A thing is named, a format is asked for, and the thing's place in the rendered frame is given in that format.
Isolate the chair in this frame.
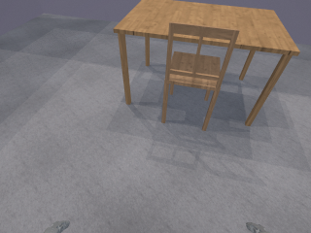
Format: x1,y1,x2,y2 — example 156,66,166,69
161,21,240,131

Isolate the left robot hand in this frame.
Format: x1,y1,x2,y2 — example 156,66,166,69
44,220,70,233

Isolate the table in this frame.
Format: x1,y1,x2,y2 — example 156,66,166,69
113,0,300,126

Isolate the right robot hand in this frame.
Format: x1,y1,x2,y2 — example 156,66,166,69
246,222,270,233

